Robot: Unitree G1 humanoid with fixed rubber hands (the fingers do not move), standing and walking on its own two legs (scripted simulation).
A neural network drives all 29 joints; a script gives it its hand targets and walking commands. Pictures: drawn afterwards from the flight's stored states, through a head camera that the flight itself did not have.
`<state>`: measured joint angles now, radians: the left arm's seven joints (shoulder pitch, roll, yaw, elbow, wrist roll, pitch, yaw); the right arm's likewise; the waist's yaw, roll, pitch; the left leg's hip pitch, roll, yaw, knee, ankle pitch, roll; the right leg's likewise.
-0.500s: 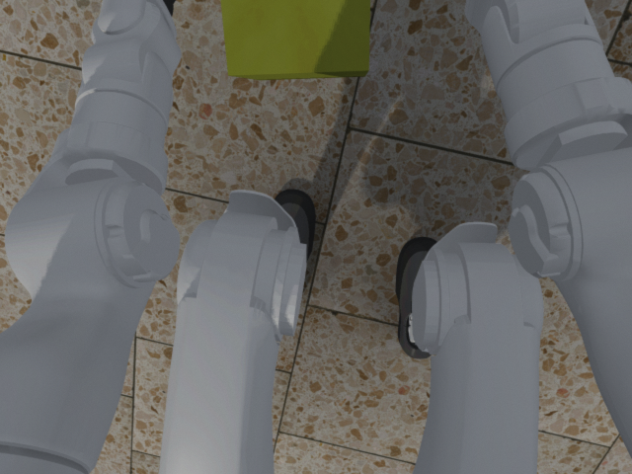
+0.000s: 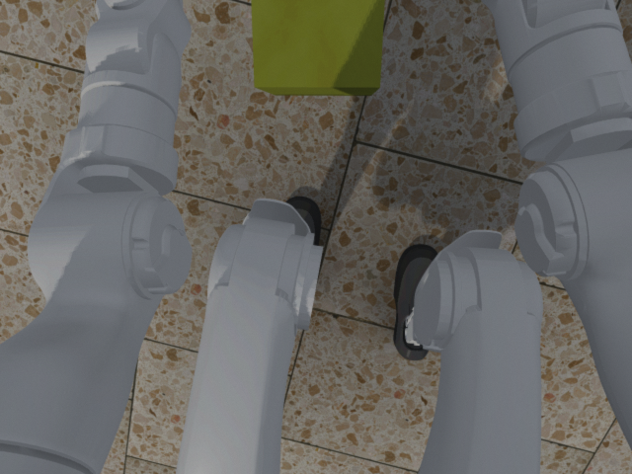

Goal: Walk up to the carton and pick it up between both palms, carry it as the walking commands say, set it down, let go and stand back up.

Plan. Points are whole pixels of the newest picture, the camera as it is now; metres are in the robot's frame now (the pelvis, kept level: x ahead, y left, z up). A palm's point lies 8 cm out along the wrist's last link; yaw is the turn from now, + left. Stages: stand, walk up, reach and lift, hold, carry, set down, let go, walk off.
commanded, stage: set down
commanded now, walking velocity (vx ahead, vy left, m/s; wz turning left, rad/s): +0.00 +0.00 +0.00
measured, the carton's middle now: out of the picture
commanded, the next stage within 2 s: let go in 1.14 s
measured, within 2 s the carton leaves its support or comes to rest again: neither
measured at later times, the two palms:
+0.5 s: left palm out of the picture +0.52 +0.26 +0.00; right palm out of the picture +0.60 -0.04 +0.00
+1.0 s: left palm out of the picture +0.51 +0.26 +0.16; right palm out of the picture +0.59 -0.05 +0.16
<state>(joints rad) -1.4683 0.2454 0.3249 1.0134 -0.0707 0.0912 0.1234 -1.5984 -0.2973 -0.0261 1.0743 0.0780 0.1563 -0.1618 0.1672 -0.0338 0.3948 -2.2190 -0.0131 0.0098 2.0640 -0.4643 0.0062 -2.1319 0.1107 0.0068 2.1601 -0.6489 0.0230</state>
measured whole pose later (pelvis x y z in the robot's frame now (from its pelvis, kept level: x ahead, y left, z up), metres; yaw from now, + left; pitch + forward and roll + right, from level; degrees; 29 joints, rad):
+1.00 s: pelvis +0.05 +0.01 +0.25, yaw +0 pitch +42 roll -1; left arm -1.05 0.09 0.48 0.74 0.11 0.16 0.04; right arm -1.22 -0.15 -0.26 0.91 -0.14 0.21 -0.09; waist 0.16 -0.05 0.00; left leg -1.56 -0.02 -0.02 1.11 -0.28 0.01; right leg -1.49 0.08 0.06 1.17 -0.41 0.01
